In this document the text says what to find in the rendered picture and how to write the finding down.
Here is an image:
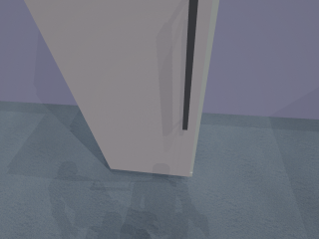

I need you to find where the fridge door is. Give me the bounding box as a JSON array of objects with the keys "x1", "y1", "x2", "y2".
[{"x1": 24, "y1": 0, "x2": 213, "y2": 177}]

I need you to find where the handle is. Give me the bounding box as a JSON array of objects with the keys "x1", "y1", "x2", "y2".
[{"x1": 182, "y1": 0, "x2": 198, "y2": 130}]

